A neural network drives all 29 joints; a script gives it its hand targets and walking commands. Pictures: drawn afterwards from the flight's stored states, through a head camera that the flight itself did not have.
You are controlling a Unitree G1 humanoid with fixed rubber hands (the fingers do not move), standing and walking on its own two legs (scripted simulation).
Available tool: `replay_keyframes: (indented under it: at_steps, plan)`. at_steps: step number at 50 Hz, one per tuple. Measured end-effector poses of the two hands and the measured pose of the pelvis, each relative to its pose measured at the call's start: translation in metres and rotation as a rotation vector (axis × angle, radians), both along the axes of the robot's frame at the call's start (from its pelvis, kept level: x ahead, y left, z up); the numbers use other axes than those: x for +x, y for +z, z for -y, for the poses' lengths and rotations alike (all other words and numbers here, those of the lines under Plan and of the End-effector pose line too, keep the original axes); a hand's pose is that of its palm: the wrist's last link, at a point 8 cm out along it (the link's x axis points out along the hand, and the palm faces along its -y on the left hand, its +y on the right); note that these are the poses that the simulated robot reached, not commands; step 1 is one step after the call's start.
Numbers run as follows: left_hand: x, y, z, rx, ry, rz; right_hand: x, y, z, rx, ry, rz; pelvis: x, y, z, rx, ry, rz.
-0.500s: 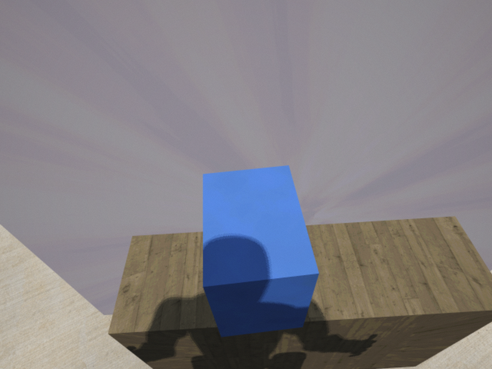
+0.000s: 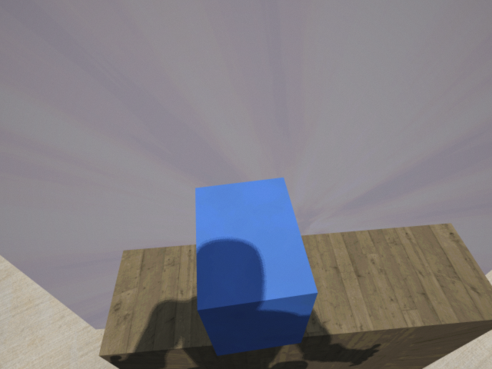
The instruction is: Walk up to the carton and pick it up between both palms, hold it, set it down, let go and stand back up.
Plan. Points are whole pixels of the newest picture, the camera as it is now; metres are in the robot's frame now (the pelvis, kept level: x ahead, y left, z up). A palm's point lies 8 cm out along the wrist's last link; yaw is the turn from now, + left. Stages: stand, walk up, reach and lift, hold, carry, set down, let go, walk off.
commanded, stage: walk up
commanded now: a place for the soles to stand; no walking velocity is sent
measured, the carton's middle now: (249, 267) +0.34 +0.03 -0.09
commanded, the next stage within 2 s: reach and lift in 0.52 s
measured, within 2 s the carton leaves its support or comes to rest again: neither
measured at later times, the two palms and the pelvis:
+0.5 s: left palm out of the picture +0.09 +0.30 -0.11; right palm out of the picture +0.07 -0.30 -0.11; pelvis +0.00 +0.00 +0.00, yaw -1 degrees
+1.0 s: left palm out of the picture +0.17 +0.25 -0.10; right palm out of the picture +0.14 -0.30 -0.09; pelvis +0.00 -0.02 -0.02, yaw +1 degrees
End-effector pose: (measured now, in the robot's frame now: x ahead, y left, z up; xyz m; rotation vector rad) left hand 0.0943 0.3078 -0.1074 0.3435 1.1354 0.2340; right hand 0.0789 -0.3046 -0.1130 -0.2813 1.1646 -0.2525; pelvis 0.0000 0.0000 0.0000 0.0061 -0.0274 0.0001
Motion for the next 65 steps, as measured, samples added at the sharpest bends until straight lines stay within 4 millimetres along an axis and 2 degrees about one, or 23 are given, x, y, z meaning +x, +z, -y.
replay_keyframes:
  at_steps: [10, 28, 31, 37, 41, 45, 50, 55, 65]
  plan:
    - [0.002, -0.001, 0.002, -0.002, 0.000, -0.008, 0.002, 0.000, -0.001, 0.000, -0.007, 0.005, 0.002, 0.000, -0.001, 0.000, -0.006, 0.004]
    - [-0.006, -0.004, 0.003, -0.006, 0.008, -0.037, -0.010, -0.003, -0.002, 0.003, -0.017, -0.015, 0.000, 0.000, -0.001, -0.002, -0.011, 0.004]
    - [0.014, -0.008, 0.005, -0.004, 0.042, -0.073, 0.009, -0.006, -0.003, 0.009, 0.027, 0.037, -0.010, -0.008, 0.001, -0.007, 0.001, 0.005]
    - [0.080, -0.005, 0.029, -0.026, -0.031, 0.004, 0.066, 0.004, -0.008, 0.026, 0.083, 0.217, -0.020, -0.024, 0.005, -0.025, 0.012, 0.028]
    - [0.098, 0.008, 0.050, -0.051, -0.055, 0.094, 0.076, 0.015, -0.006, 0.027, 0.094, 0.285, -0.014, -0.024, 0.007, -0.029, 0.019, 0.047]
    - [0.093, 0.012, 0.060, -0.068, -0.049, 0.123, 0.071, 0.023, -0.003, 0.025, 0.100, 0.320, -0.006, -0.020, 0.011, -0.022, 0.019, 0.067]
    - [0.078, 0.011, 0.058, -0.075, -0.004, 0.119, 0.063, 0.024, -0.007, 0.041, 0.113, 0.327, -0.002, -0.017, 0.015, -0.010, 0.016, 0.080]
    - [0.069, 0.014, 0.057, -0.083, 0.030, 0.144, 0.061, 0.020, -0.022, 0.077, 0.133, 0.336, -0.004, -0.014, 0.018, -0.004, 0.014, 0.065]
    - [0.068, 0.023, 0.061, -0.118, 0.033, 0.268, 0.066, 0.023, -0.052, 0.121, 0.163, 0.419, -0.004, -0.009, 0.016, -0.005, 0.011, 0.044]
